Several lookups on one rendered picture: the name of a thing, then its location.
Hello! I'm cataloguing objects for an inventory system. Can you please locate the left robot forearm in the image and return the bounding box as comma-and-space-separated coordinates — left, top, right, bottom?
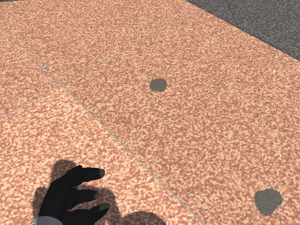
29, 216, 63, 225

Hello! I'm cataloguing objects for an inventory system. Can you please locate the left robot hand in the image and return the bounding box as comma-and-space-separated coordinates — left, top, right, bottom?
37, 165, 110, 225

